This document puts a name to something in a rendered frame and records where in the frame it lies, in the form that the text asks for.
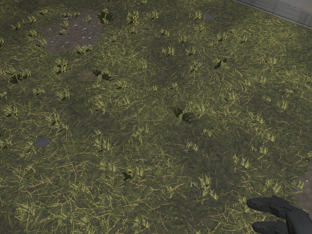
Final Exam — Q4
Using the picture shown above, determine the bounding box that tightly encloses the right robot hand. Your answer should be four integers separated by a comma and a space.
247, 195, 312, 234

